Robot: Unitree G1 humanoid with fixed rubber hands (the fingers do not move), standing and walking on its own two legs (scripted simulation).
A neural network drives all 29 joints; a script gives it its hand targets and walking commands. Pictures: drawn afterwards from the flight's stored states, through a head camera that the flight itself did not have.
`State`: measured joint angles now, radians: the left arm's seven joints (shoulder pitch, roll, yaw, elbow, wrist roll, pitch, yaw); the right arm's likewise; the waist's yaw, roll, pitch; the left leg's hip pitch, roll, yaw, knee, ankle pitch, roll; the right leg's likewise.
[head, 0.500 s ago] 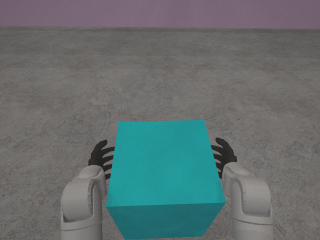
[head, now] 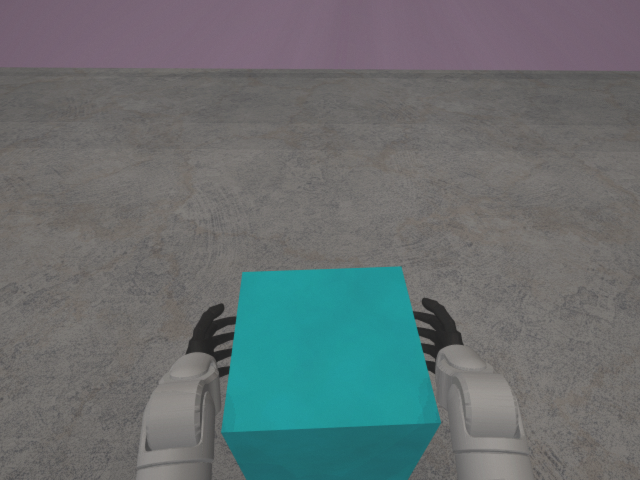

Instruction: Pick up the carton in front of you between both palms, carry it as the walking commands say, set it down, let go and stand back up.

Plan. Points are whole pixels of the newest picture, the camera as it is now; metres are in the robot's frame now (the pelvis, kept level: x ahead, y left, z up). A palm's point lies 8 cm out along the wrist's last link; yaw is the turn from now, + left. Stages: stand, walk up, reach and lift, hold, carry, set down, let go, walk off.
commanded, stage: carry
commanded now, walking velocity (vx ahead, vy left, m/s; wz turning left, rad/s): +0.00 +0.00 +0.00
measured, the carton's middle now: (325, 384) +0.27 +0.00 -0.02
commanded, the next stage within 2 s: hold in 1.24 s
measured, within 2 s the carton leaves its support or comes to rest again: neither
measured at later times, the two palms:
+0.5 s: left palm (203, 381) +0.25 +0.15 +0.04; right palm (452, 374) +0.25 -0.15 +0.04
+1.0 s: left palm (209, 389) +0.24 +0.14 +0.04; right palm (461, 383) +0.24 -0.16 +0.04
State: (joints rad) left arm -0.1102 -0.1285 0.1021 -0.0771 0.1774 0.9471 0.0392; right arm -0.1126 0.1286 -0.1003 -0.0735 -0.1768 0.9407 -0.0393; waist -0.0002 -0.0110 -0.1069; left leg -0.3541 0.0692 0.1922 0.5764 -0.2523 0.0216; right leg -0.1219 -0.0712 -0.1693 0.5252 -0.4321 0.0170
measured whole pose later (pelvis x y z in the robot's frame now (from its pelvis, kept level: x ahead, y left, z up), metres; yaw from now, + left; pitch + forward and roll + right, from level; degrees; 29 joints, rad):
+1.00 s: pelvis -0.05 -0.01 +0.00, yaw +0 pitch +1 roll +0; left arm -0.20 -0.14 0.17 0.15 0.24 0.74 0.02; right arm -0.20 0.14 -0.17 0.16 -0.23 0.73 -0.01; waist 0.00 0.00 -0.09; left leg -0.39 0.09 0.18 0.51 -0.14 0.02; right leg -0.20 -0.05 -0.18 0.55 -0.37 -0.01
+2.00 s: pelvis -0.08 +0.04 -0.01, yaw -11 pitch +2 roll +0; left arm -0.55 -0.22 0.50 0.52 0.42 0.47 0.00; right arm -0.58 0.15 -0.53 0.64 -0.46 0.40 0.09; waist 0.02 -0.04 0.10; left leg -0.47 -0.04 -0.02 0.62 -0.18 0.02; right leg -0.37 0.02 0.13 0.69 -0.35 0.01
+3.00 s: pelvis -0.13 +0.02 -0.25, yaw -14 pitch +47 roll -3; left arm -0.90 0.00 0.51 0.61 0.18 0.25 0.04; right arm -1.04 -0.01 -0.31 0.82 -0.14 0.20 -0.11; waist 0.12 -0.08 -0.14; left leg -2.04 -0.06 -0.12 1.63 -0.40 -0.07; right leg -1.92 0.17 0.06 1.72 -0.61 0.04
